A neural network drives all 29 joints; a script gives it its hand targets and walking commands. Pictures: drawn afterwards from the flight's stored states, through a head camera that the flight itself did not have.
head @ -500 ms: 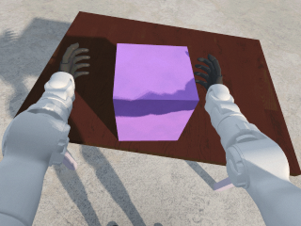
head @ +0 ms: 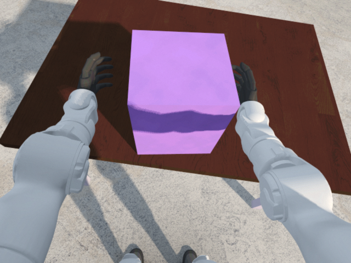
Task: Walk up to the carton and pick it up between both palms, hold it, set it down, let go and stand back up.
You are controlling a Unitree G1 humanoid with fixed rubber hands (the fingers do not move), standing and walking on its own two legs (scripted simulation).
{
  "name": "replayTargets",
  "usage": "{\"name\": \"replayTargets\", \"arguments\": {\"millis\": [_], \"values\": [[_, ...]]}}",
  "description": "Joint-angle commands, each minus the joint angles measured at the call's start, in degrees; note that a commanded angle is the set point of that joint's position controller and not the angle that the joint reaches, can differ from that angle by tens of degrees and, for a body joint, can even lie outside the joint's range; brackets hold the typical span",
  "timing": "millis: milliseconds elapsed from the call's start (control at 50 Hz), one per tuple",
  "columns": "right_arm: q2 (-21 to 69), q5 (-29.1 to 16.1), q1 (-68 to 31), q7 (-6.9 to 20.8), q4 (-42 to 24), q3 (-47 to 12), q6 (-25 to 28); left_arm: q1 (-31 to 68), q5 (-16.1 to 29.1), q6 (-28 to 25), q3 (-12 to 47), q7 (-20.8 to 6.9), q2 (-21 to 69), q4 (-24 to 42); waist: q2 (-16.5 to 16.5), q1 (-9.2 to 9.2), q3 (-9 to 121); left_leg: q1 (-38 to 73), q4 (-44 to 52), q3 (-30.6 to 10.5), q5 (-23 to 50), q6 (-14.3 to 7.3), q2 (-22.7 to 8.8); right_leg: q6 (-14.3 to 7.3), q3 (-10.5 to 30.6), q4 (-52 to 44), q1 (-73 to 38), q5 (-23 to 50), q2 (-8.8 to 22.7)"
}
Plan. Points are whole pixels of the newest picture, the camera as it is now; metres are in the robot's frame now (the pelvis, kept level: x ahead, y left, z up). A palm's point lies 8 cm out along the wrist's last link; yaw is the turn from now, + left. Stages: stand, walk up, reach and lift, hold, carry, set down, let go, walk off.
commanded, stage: reach and lift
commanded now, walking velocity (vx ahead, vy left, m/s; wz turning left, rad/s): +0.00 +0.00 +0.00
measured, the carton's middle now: (176, 100) +0.50 +0.00 -0.01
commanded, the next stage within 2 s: none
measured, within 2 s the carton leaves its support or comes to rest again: neither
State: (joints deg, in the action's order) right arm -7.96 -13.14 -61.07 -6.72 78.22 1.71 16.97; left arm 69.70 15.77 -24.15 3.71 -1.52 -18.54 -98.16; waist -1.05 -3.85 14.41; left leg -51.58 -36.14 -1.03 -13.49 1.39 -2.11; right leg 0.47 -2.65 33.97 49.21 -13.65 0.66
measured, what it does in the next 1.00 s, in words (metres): stands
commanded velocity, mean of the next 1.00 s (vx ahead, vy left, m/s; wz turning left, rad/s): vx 0.00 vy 0.00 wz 0.00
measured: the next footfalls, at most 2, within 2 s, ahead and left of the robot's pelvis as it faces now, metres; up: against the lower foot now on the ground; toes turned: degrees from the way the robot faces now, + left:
none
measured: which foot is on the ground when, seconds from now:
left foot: down 0.00-1.00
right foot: down 0.00-1.00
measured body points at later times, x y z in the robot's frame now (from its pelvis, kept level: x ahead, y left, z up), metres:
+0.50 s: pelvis +0.00 +0.01 +0.01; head +0.13 +0.02 +0.44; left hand +0.49 +0.16 +0.04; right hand +0.47 -0.15 +0.06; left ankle +0.01 +0.13 -0.71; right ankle +0.00 -0.13 -0.71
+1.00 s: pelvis +0.02 +0.00 +0.03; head +0.13 +0.03 +0.46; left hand +0.48 +0.16 +0.04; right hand +0.45 -0.14 +0.06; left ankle +0.01 +0.13 -0.71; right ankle +0.00 -0.13 -0.71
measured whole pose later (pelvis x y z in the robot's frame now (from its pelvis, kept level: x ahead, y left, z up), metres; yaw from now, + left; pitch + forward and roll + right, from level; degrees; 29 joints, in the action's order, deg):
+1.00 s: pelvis +0.02 +0.00 +0.03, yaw -1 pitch +17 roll -1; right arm 10.5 35.1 -45.5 -2.7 51.9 45.1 17.2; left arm 55.1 -24.3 -16.4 -37.8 0.1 -3.8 -72.3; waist -2.9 -0.3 3.1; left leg -28.5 -21.6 2.6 -9.8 0.6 -2.3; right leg 1.0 -1.8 19.2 26.8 -9.3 1.0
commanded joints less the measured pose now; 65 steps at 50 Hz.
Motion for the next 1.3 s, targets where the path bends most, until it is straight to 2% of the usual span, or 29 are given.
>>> {"name": "replayTargets", "arguments": {"millis": [0, 200, 240, 280, 300, 340, 400, 460, 480, 500, 560, 600, 660, 760, 820, 840, 900, 960, 1060, 1080, 1140, 1180, 1200, 1260, 1280], "values": [[-6.21, 1.04, -22.47, -0.23, -6.77, 1.33, 2.86, 22.3, -1.84, -2.1, -1.53, 0.27, -4.91, 7.33, 6.71, 0.95, 41.08, 23.91, -2.75, 3.89, 30.18, 4.08, 2.07, 0.54, -1.17, 1.62, -21.76, 26.92, -1.15], [0.3, 7.8, -22.86, 0.23, -9.24, 6.03, 2.44, 23.27, -7.0, -2.55, -7.11, 1.24, -0.66, 8.79, 4.36, 2.04, 40.25, 22.0, -0.88, 4.2, 26.74, 2.7, 2.17, 0.65, -0.78, 0.79, -23.53, 24.86, -0.67], [2.19, 9.92, -22.24, 0.45, -9.56, 7.77, 2.06, 23.55, -9.06, -2.65, -8.89, 1.06, 0.21, 9.27, 3.83, 1.63, 39.62, 20.7, -0.18, 4.63, 25.75, 2.43, 2.26, 0.88, -0.37, 0.7, -26.19, 25.9, -0.42], [2.84, 12.19, -21.95, 0.46, -10.07, 9.66, 1.75, 23.3, -11.28, -2.3, -11.28, 1.11, 0.2, 8.95, 3.72, 1.96, 37.96, 20.1, 0.99, 4.89, 24.21, 2.08, 2.5, 1.03, -0.19, 0.24, -27.86, 25.25, -0.18], [4.08, 13.51, -21.38, 0.27, -10.62, 10.58, 1.61, 22.78, -12.61, -2.24, -12.83, 1.4, 0.34, 9.86, 2.26, 2.18, 37.84, 19.43, 1.41, 4.95, 24.17, 1.61, 2.57, 1.3, 0.08, 0.23, -29.12, 26.22, -0.18], [8.19, 16.38, -21.24, 0.81, -11.62, 12.23, 1.37, 23.36, -14.87, -2.27, -14.83, 1.36, 2.99, 10.9, 2.75, 2.82, 37.25, 18.3, 2.48, 5.53, 22.61, 1.28, 2.81, 1.3, 0.25, -0.08, -30.48, 25.81, 0.2], [18.27, 24.8, -20.39, 2.75, -13.71, 17.53, 1.07, 23.44, -20.98, -2.28, -20.07, -0.69, 11.29, 11.9, 2.58, 2.06, 34.71, 19.59, 4.21, 5.76, 21.58, 0.68, 2.89, 1.34, -0.48, -1.55, -32.51, 25.74, 0.51], [35.69, 37.84, -17.44, 7.26, -15.43, 23.14, 1.86, 21.84, -31.56, -2.66, -25.04, -4.78, 27.4, 12.37, 4.39, 2.04, 31.03, 25.16, 6.75, 5.77, 23.31, 0.49, 2.42, 0.85, -1.75, -4.34, -34.51, 27.32, 0.7], [38.64, 41.05, -15.64, 8.48, -16.01, 24.63, 2.21, 19.74, -34.13, -2.55, -26.3, -5.57, 30.31, 11.58, 5.43, 2.3, 30.28, 26.52, 7.18, 5.73, 23.86, 0.35, 2.18, 0.71, -1.77, -4.95, -35.35, 28.05, 0.62], [40.41, 43.12, -14.26, 9.47, -16.72, 25.08, 2.38, 17.51, -36.24, -2.16, -27.16, -6.07, 32.37, 10.74, 6.41, 2.89, 29.03, 28.22, 7.51, 5.91, 25.69, 0.42, 1.94, 0.45, -2.08, -5.43, -35.56, 29.39, 0.54], [43.12, 45.51, -12.34, 10.9, -18.71, 25.07, 1.56, 15.34, -39.32, -0.9, -30.07, -6.0, 33.2, 12.83, 4.89, 4.29, 25.27, 28.37, 9.28, 6.23, 26.56, -0.2, 1.6, 0.56, -1.65, -6.74, -39.81, 31.05, 0.35], [43.85, 47.7, -10.56, 11.35, -17.9, 25.52, 0.82, 14.7, -39.73, 0.18, -30.19, -5.73, 33.61, 14.44, 3.61, 4.13, 24.45, 28.81, 10.96, 6.31, 26.51, -0.54, 1.29, 0.99, -1.69, -7.6, -41.64, 30.01, 0.21], [44.3, 48.93, -8.58, 11.61, -19.24, 25.54, 0.09, 12.87, -40.85, 1.96, -31.11, -5.6, 33.78, 16.68, 2.36, 5.09, 22.63, 31.07, 12.32, 6.96, 26.87, -1.03, 0.98, 1.55, -2.3, -9.07, -40.8, 28.15, -0.05], [43.93, 51.48, -7.55, 11.49, -18.44, 28.7, 0.13, 13.41, -41.36, 3.75, -31.48, -4.99, 34.49, 21.93, 2.77, 4.59, 22.32, 35.92, 12.27, 7.54, 29.6, -0.44, 0.61, 1.58, -3.37, -10.88, -38.98, 24.63, -0.54], [45.1, 52.74, -7.69, 11.24, -19.09, 29.15, 0.75, 13.17, -41.93, 4.54, -31.75, -5.05, 35.66, 23.24, 1.78, 4.85, 22.84, 38.17, 11.44, 8.04, 32.32, -0.37, 0.64, 1.78, -3.65, -11.57, -38.77, 25.61, -0.75], [45.75, 52.65, -7.32, 11.11, -18.85, 28.92, 0.65, 12.46, -42.56, 4.72, -32.16, -5.13, 35.47, 23.55, 1.87, 5.44, 22.09, 37.54, 11.7, 8.35, 31.77, -0.55, 0.78, 1.96, -3.3, -11.73, -39.5, 25.85, -0.61], [46.4, 52.73, -7.45, 10.98, -19.08, 29.01, 1.05, 11.57, -43.32, 5.48, -32.07, -5.2, 36.87, 25.29, 3.22, 5.59, 22.63, 37.87, 11.45, 8.6, 34.2, -0.13, 0.84, 1.96, -3.58, -11.37, -40.22, 27.69, -0.63], [47.71, 52.09, -6.87, 10.73, -19.3, 28.02, 1.12, 10.71, -44.41, 5.99, -32.75, -5.26, 37.02, 26.09, 2.93, 6.31, 22.08, 35.62, 11.77, 9.35, 33.22, -0.68, 1.24, 2.33, -2.99, -10.8, -43.22, 30.79, -0.13], [47.7, 52.01, -7.59, 10.32, -21.87, 27.89, 1.25, 9.56, -44.78, 7.13, -33.16, -5.73, 37.74, 27.71, 2.94, 6.79, 21.01, 32.15, 12.98, 9.48, 30.3, -1.37, 1.84, 2.61, -2.59, -10.24, -47.09, 31.92, 0.48], [47.93, 51.95, -7.19, 10.24, -21.78, 27.59, 1.23, 9.2, -44.95, 7.3, -32.76, -5.82, 38.02, 27.87, 2.72, 6.15, 20.79, 32.63, 12.87, 9.51, 30.51, -1.39, 1.82, 2.62, -2.62, -10.27, -46.77, 32.39, 0.29], [47.88, 52.58, -6.69, 10.19, -21.92, 28.25, 1.18, 9.3, -44.81, 7.45, -32.45, -5.82, 38.1, 28.72, 2.9, 5.81, 22.17, 33.9, 12.71, 9.71, 30.78, -0.82, 1.78, 2.48, -3.1, -10.76, -45.85, 30.51, 0.09], [48.59, 52.48, -6.92, 10.22, -22.43, 27.64, 0.8, 9.14, -45.4, 7.85, -33.07, -5.87, 38.01, 28.73, 2.59, 6.35, 21.2, 32.02, 13.5, 9.55, 28.63, -1.43, 1.99, 2.59, -2.86, -10.7, -47.61, 31.01, 0.54], [48.89, 52.54, -6.82, 10.21, -22.89, 27.46, 0.51, 9.13, -45.38, 8.05, -33.54, -5.95, 37.75, 29.19, 1.36, 6.46, 21.13, 30.95, 13.89, 9.57, 27.76, -1.82, 2.14, 2.79, -2.62, -10.42, -48.65, 32.07, 0.55], [48.42, 52.05, -6.8, 10.36, -22.74, 27.2, 0.37, 8.98, -45.2, 8.38, -32.85, -6.08, 38.21, 29.72, 2.17, 6.51, 21.27, 32.85, 14.02, 9.35, 29.06, -1.62, 1.77, 2.86, -3.12, -10.61, -47.25, 30.75, 0.37], [48.8, 52.1, -6.62, 10.32, -23.33, 27.12, 0.56, 9.3, -45.34, 8.4, -33.08, -6.12, 38.35, 30.19, 2.3, 5.94, 21.72, 33.1, 13.6, 9.49, 29.64, -1.59, 1.85, 2.87, -3.17, -10.82, -47.32, 31.26, 0.32]]}}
